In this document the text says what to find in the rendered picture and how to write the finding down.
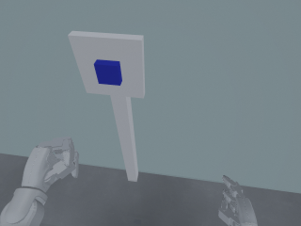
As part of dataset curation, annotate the robot right hand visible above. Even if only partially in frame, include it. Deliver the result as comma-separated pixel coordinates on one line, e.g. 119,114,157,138
218,175,258,226

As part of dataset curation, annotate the robot left forearm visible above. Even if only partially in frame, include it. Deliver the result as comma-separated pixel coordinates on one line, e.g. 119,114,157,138
0,186,48,226

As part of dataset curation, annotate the button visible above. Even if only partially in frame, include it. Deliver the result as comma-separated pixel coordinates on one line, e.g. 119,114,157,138
94,59,122,86

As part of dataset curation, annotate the robot left hand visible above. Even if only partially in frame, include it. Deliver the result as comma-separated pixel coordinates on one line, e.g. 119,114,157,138
21,136,79,193

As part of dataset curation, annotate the panel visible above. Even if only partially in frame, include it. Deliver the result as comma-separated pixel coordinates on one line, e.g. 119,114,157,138
68,31,145,182

